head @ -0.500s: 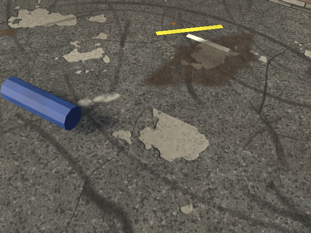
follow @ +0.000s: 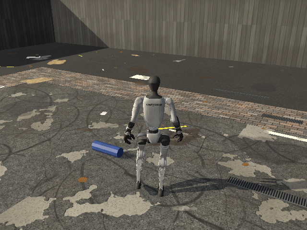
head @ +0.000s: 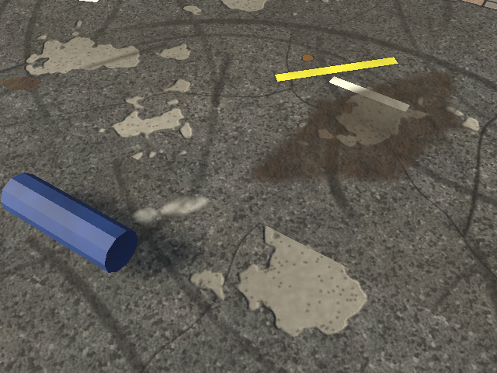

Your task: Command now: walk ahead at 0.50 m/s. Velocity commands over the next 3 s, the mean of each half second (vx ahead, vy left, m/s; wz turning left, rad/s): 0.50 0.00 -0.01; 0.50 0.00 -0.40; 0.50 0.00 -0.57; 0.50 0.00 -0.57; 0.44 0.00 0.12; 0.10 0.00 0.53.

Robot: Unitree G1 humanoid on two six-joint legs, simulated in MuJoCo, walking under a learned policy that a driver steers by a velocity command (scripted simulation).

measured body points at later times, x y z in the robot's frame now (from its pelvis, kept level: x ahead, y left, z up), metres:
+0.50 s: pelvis +0.28 +0.07 +0.00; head +0.30 +0.09 +0.45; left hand +0.39 +0.35 -0.12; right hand +0.37 -0.20 -0.10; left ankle +0.30 +0.16 -0.74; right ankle +0.28 -0.09 -0.66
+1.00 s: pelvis +0.55 -0.01 -0.01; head +0.59 -0.03 +0.44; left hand +0.75 +0.23 -0.11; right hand +0.60 -0.31 -0.12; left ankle +0.52 +0.16 -0.65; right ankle +0.59 -0.08 -0.74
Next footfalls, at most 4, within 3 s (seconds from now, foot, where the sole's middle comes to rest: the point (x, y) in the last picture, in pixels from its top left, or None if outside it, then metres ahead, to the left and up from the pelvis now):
0.30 left None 0.34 0.16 -0.78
0.84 right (305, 319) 0.63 -0.09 -0.78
1.34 left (270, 221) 0.96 0.00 -0.78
1.86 right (386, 208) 1.01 -0.38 -0.78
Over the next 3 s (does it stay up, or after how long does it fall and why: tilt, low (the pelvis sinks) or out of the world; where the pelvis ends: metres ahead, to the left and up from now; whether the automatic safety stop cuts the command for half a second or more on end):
stays up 1.30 -0.55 -0.01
